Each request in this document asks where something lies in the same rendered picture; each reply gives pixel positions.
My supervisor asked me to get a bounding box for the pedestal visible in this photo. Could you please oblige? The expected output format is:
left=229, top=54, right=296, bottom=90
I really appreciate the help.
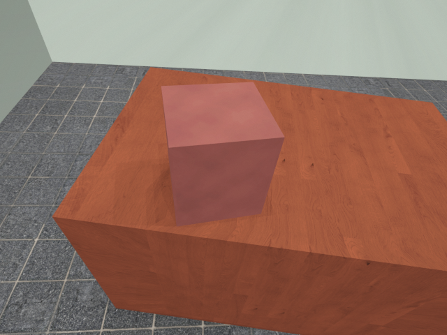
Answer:
left=52, top=67, right=447, bottom=335

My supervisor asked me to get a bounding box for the carton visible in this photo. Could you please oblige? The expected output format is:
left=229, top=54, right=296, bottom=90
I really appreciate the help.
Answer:
left=161, top=82, right=285, bottom=226

